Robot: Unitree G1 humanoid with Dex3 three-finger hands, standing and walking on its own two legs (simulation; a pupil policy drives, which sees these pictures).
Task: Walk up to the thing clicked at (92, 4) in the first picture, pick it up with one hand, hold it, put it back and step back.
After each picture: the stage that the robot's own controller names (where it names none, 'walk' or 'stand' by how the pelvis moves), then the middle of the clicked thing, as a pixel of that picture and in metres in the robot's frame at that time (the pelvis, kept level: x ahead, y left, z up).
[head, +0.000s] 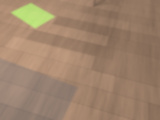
stand; out of the picture +2.24 -0.26 -0.66
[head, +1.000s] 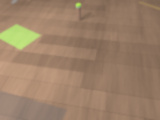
walk; (78, 12) +2.11 +0.08 -0.63
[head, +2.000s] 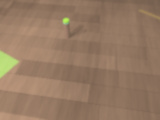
walk; (66, 28) +1.51 +0.20 -0.65
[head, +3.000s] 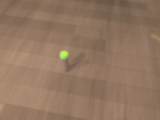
walk; (64, 62) +0.95 +0.16 -0.65
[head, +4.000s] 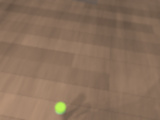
walk; (60, 114) +0.48 +0.11 -0.63
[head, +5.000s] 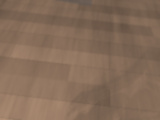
stand; out of the picture +0.27 +0.10 -0.63
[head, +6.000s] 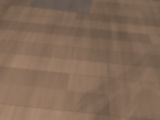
stand; out of the picture +0.24 +0.11 -0.66
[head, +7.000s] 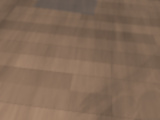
stand; out of the picture +0.24 +0.11 -0.66
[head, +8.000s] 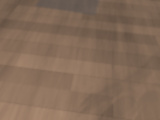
stand; out of the picture +0.24 +0.11 -0.66
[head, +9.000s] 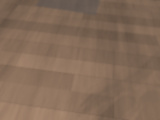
stand; out of the picture +0.23 +0.11 -0.66
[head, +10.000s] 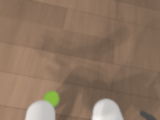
go down; (51, 102) +0.31 +0.09 -0.42
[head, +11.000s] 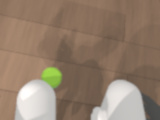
close in; (51, 83) +0.34 +0.10 -0.25
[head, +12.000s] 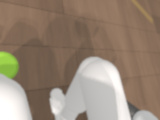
close in; out of the picture +0.35 +0.14 -0.17
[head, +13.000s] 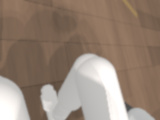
lift; out of the picture +0.51 +0.12 -0.25
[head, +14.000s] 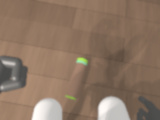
lift; (76, 78) +0.47 +0.00 -0.49
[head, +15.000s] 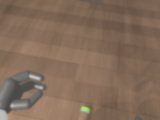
go down; out of the picture +0.40 -0.04 -0.69
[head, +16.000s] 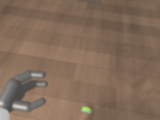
go down; out of the picture +0.40 -0.05 -0.69
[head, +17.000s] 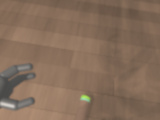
go down; (81, 113) +0.41 -0.06 -0.65
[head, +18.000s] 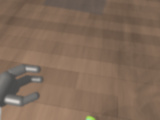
go down; out of the picture +0.38 -0.07 -0.71
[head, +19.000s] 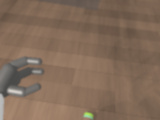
go down; out of the picture +0.39 -0.07 -0.71
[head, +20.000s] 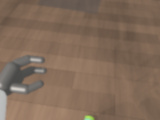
go down; out of the picture +0.38 -0.07 -0.72
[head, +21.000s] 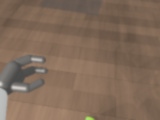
go down; out of the picture +0.39 -0.08 -0.72
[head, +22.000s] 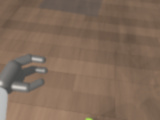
hold; out of the picture +0.38 -0.08 -0.73
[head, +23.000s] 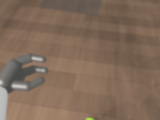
hold; out of the picture +0.38 -0.08 -0.73
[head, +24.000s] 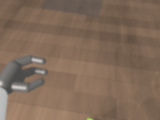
hold; out of the picture +0.38 -0.08 -0.73
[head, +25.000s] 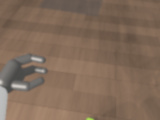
hold; out of the picture +0.38 -0.08 -0.73
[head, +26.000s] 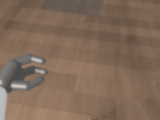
hold; out of the picture +0.37 -0.08 -0.73
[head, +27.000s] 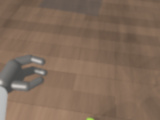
hold; out of the picture +0.38 -0.08 -0.73
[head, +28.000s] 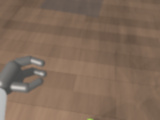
hold; out of the picture +0.38 -0.09 -0.73
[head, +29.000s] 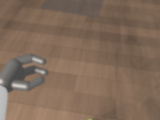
hold; out of the picture +0.38 -0.09 -0.73
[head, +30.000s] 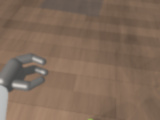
hold; out of the picture +0.37 -0.09 -0.73
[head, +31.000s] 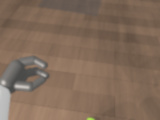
hold; out of the picture +0.38 -0.09 -0.73
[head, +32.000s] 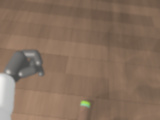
hold; (82, 119) +0.39 -0.09 -0.70
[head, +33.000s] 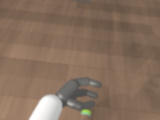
close in; out of the picture +0.37 -0.08 -0.71
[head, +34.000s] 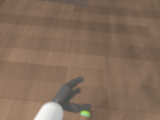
stand; out of the picture +0.38 -0.07 -0.74
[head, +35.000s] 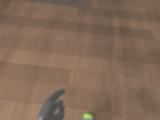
stand; out of the picture +0.37 -0.08 -0.74
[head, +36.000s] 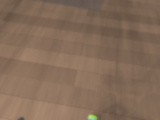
stand; out of the picture +0.37 -0.10 -0.74
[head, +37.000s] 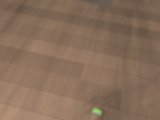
walk; out of the picture +0.40 -0.11 -0.73
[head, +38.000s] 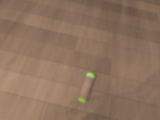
walk; (86, 87) +0.66 -0.13 -0.73
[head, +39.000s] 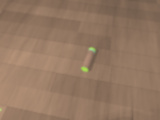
walk; (88, 59) +0.98 -0.05 -0.73
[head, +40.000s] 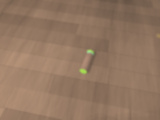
stand; (87, 61) +0.99 -0.07 -0.73
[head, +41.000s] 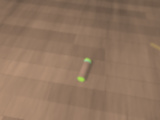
stand; (84, 69) +1.01 -0.08 -0.75
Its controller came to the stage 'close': yes
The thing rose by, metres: 0.00
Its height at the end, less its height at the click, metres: -0.09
